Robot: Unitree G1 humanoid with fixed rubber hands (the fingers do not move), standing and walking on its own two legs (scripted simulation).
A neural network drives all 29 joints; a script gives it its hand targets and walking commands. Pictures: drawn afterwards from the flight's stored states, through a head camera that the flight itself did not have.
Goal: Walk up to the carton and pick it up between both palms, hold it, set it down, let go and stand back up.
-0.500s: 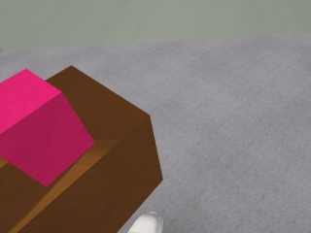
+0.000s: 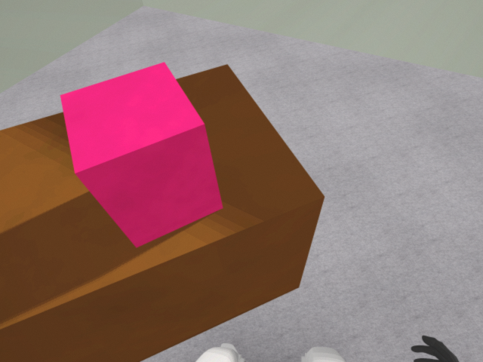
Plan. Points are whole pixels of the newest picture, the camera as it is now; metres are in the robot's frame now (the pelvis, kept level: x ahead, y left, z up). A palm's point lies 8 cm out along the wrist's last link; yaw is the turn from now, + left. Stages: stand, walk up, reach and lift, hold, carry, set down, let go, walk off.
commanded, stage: walk up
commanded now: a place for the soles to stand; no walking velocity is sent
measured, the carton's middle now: (150, 157) +0.50 +0.21 +0.03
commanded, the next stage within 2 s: none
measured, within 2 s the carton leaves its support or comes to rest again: neither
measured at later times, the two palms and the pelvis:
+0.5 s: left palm out of the picture +0.04 +0.47 -0.11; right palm (355, 302) +0.25 -0.18 -0.11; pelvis +0.06 +0.11 -0.02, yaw +20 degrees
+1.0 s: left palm out of the picture +0.08 +0.43 -0.15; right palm (348, 277) +0.29 -0.17 -0.09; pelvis +0.11 +0.10 -0.01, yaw +22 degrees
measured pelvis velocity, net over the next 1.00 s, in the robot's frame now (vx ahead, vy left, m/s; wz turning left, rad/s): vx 0.11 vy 0.10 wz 0.39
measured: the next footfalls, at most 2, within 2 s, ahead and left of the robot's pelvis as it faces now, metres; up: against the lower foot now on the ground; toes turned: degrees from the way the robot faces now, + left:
right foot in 0.06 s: +0.09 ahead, -0.19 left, +0.00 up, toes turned -3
left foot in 0.32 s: +0.11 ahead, +0.19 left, +0.00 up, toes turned +15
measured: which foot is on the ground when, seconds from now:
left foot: down 0.00-0.06, up 0.08-0.30, down 0.32-1.00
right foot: up 0.00-0.04, down 0.06-0.34, up 0.36-0.94, down 0.96-1.00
